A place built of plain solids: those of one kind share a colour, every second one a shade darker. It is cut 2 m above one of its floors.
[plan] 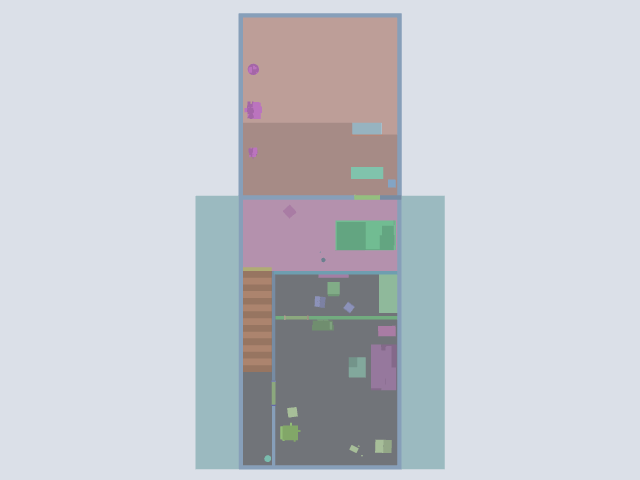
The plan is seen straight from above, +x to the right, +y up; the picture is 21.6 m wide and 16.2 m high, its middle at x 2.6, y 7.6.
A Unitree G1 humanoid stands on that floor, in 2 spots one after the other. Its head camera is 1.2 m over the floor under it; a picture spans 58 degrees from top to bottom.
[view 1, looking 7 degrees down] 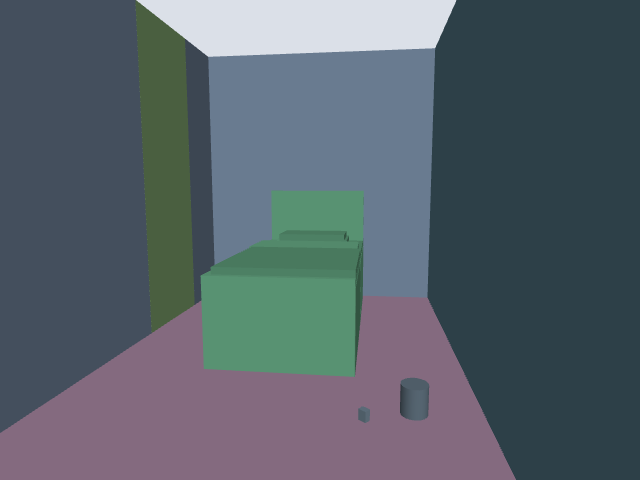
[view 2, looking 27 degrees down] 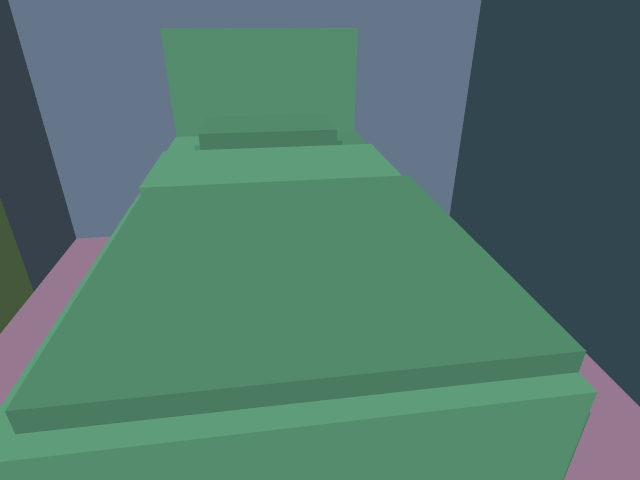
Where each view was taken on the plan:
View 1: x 0.49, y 7.16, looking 7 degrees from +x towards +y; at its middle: bedstead_upper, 4.27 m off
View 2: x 2.65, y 7.81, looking -8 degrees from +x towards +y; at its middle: bedstead_upper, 1.15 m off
